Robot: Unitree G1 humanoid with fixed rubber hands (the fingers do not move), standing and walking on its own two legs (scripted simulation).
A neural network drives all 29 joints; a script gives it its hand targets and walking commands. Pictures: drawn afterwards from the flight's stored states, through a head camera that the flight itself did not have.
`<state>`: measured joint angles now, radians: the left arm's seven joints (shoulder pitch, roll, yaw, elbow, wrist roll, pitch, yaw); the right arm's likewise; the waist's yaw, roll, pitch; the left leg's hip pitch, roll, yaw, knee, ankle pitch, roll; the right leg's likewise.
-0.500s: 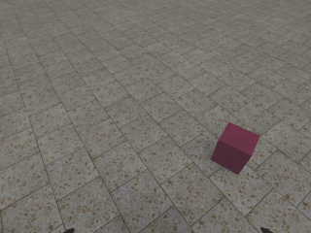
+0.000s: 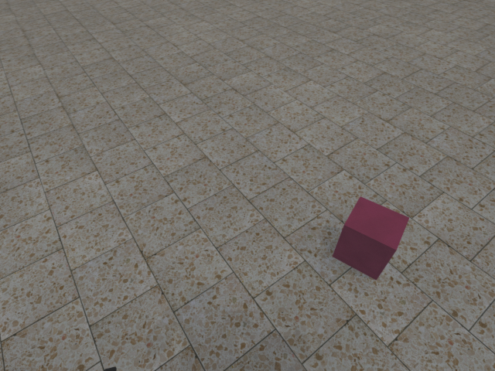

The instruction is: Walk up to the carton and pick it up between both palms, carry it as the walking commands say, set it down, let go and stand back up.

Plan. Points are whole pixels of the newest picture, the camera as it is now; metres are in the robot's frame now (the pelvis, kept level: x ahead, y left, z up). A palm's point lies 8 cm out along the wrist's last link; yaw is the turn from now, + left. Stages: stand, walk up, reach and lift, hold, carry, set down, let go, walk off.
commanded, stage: walk up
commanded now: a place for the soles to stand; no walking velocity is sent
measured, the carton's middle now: (368, 238) +0.78 -0.46 -0.65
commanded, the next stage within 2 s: none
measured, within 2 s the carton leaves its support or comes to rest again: neither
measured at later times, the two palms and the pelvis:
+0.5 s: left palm (135, 356) +0.18 +0.24 -0.13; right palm out of the picture +0.06 -0.41 -0.13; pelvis +0.06 -0.06 -0.04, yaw -14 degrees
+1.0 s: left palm (232, 222) +0.48 +0.08 -0.13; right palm out of the picture +0.07 -0.44 -0.12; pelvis +0.22 -0.13 -0.04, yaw -26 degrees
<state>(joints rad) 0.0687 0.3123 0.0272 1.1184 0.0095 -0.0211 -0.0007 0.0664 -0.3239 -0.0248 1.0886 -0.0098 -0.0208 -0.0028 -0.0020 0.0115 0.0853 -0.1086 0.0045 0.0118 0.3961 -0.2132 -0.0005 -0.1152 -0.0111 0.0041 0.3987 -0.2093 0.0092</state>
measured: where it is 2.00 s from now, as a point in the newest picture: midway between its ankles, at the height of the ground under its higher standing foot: (326, 336)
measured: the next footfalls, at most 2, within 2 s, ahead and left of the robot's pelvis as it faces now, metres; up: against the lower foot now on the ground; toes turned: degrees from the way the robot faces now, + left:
right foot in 0.30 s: +0.10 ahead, -0.19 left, +0.00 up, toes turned -14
left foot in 0.56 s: +0.20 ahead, +0.00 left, +0.00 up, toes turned -11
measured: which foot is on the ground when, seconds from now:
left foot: down 0.00-0.30, up 0.32-0.54, down 0.56-0.98, up 1.00-1.00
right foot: down 0.00-0.10, up 0.12-0.28, down 0.30-0.62, up 0.64-0.94, down 0.96-1.00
